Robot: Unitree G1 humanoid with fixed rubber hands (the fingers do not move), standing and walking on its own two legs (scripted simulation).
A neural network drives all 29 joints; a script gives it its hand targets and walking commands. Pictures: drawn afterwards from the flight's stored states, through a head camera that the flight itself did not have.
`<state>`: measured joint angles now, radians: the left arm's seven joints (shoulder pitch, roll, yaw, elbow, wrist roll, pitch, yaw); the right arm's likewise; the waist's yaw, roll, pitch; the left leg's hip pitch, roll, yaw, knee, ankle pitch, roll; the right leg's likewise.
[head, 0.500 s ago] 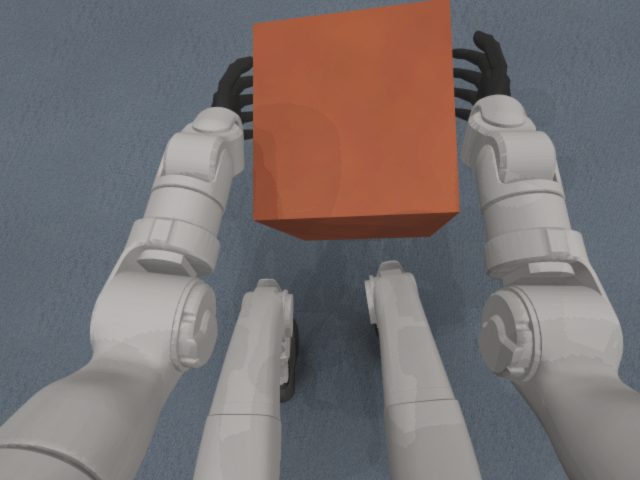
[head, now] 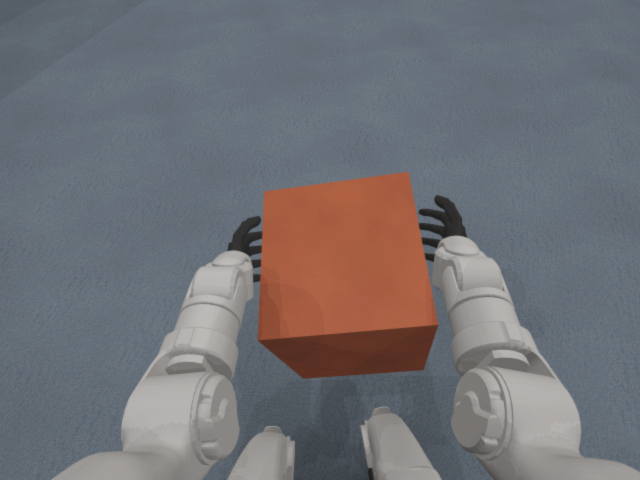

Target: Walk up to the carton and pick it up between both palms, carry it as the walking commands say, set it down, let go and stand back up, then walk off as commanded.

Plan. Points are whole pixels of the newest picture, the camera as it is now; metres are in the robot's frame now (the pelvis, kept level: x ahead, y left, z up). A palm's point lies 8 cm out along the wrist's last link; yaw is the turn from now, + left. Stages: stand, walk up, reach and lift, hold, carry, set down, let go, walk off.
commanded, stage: reach and lift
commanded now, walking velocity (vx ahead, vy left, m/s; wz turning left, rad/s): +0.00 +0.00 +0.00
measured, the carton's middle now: (349, 287) +0.38 -0.05 -0.05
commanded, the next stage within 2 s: none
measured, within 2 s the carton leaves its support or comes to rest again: neither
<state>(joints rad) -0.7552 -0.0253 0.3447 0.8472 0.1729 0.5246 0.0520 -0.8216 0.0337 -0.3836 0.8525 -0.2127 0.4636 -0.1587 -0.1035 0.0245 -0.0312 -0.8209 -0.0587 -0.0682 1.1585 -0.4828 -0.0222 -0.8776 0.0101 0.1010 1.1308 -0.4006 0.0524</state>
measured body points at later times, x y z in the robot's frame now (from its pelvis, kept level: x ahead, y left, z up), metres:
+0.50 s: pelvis +0.05 +0.00 +0.06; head +0.03 -0.01 +0.51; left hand +0.39 +0.10 +0.06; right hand +0.37 -0.19 +0.08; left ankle +0.06 +0.13 -0.65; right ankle +0.10 -0.15 -0.65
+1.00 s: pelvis +0.02 +0.00 +0.06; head -0.05 -0.01 +0.51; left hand +0.37 +0.10 +0.12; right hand +0.35 -0.19 +0.13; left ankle +0.06 +0.13 -0.65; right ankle +0.10 -0.15 -0.65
